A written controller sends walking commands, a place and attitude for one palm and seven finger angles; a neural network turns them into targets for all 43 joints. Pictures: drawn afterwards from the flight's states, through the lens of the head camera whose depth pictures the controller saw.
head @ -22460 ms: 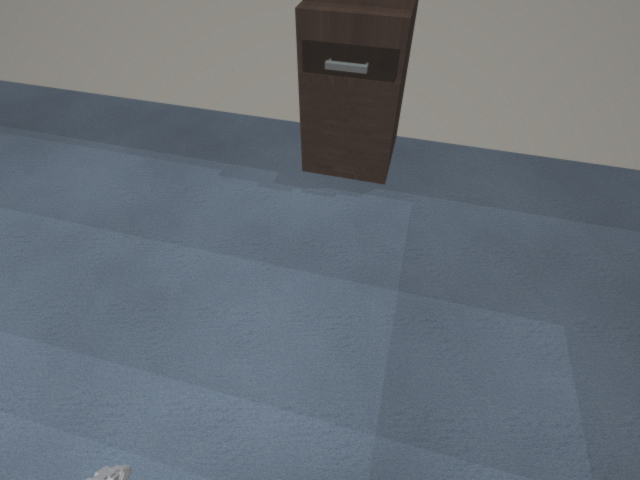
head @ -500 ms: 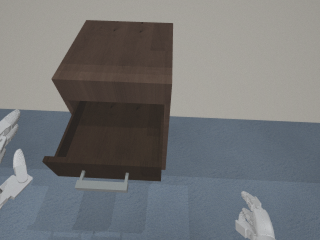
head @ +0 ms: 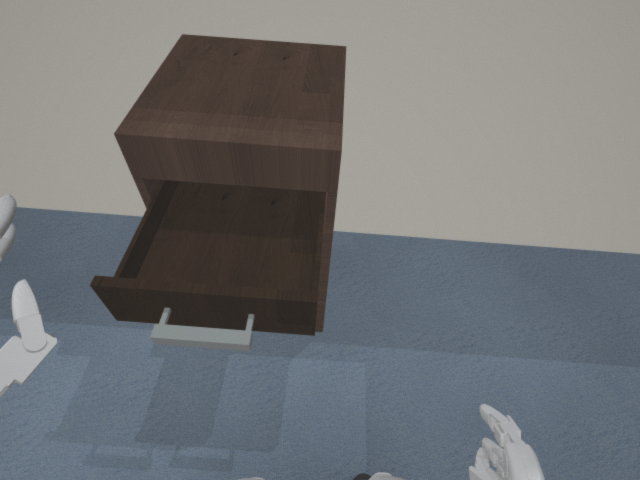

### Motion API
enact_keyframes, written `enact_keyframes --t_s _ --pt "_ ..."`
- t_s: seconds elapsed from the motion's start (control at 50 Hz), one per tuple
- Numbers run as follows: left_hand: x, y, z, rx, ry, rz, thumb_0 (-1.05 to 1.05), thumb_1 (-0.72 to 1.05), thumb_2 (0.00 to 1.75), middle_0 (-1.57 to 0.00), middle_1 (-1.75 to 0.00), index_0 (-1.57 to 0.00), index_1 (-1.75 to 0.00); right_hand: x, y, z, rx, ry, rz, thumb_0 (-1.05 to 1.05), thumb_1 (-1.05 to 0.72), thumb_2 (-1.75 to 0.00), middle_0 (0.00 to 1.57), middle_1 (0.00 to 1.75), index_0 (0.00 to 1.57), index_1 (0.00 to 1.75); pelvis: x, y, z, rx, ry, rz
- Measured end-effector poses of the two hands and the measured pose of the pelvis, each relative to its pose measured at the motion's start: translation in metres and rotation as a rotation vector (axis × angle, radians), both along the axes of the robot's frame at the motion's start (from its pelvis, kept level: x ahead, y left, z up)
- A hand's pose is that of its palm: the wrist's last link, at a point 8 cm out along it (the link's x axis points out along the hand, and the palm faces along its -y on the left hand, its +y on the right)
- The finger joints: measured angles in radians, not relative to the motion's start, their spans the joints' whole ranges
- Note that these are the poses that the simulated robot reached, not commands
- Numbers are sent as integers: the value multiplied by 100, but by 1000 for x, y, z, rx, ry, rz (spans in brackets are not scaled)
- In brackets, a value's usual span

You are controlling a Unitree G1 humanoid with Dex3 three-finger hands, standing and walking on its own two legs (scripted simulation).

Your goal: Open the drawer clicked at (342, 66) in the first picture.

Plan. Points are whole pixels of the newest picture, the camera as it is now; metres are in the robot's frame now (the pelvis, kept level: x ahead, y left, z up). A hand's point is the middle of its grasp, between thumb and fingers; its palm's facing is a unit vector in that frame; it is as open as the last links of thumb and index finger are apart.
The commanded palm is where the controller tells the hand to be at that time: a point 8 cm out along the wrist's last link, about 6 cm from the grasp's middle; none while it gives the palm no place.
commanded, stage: step back with the hand held close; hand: left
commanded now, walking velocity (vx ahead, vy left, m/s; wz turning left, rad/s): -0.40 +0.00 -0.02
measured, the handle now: (205, 326) +0.38 +0.22 -0.17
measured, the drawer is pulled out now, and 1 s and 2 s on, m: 0.27 0.27 0.27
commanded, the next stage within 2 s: stop stepping back and stand still in 0.64 s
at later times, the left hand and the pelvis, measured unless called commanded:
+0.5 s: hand (16, 401) +0.15 +0.23 +0.18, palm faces +0.42 -0.81 -0.41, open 7.4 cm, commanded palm +0.08 +0.28 +0.19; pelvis -0.05 +0.00 -0.01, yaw +1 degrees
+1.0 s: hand out of the picture +0.07 +0.22 +0.17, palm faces +0.30 -0.82 -0.49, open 7.4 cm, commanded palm +0.01 +0.27 +0.19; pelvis -0.13 -0.01 +0.01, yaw -1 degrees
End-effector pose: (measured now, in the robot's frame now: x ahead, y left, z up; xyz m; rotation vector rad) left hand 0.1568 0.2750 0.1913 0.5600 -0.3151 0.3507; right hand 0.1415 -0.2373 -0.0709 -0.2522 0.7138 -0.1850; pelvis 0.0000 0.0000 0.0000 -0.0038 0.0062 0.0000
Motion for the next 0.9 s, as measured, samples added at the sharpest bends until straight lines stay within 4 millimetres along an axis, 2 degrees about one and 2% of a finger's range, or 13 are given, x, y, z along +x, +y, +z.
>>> enact_keyframes --t_s 0.22,0.38,0.48,0.56,0.62,0.7,0.76,0.82,0.9 --pt "-13 -3 -2 23 -3 -15 1 89 90 -21 -30 -21 -30 -24 -6 -6 -19 14 -24 1 -91 -90 20 30 20 30 -18 -1 -4 -11 12 8" --pt "-34 -8 1 7 -64 -12 1 89 90 -21 -30 -21 -30 -28 -5 -8 -16 20 22 1 -91 -89 20 30 20 30 -32 -7 -7 13 5 19" --pt "-45 -3 -1 -26 -76 -21 1 89 90 -21 -30 -21 -30 -38 -3 -4 -48 24 14 1 -91 -89 20 30 20 30 -45 0 -6 -16 0 16" --pt "-57 0 1 -21 -69 -32 1 89 90 -21 -30 -21 -30 -48 3 -1 0 -17 -8 1 -91 -89 20 30 20 30 -55 -5 -5 -37 -16 14" --pt "-67 -6 3 -26 -44 -36 1 89 90 -21 -30 -21 -30 -58 6 -1 40 -29 12 1 -91 -90 20 30 20 30 -63 -11 -2 -29 -16 -15" --pt "-77 -24 6 -18 -36 -81 1 89 90 -21 -30 -21 -30 -70 3 -5 71 -12 48 1 -91 -89 20 30 20 30 -83 -20 -1 -36 -21 -28" --pt "-83 -30 7 -46 -15 -99 1 89 90 -21 -30 -21 -30 -84 -4 1 65 37 34 1 -91 -89 20 30 21 30 -92 -21 9 6 3 -21" --pt "-90 -28 5 -59 18 -91 1 89 90 -21 -30 -21 -30 -96 -10 13 38 43 3 1 -91 -89 20 30 21 30 -99 -20 17 37 26 -27" --pt "-103 -19 -4 -40 58 -96 1 89 90 -21 -30 -21 -30 -106 -17 20 -23 -13 -9 1 -91 -90 20 30 20 30 -110 -11 9 -5 31 1"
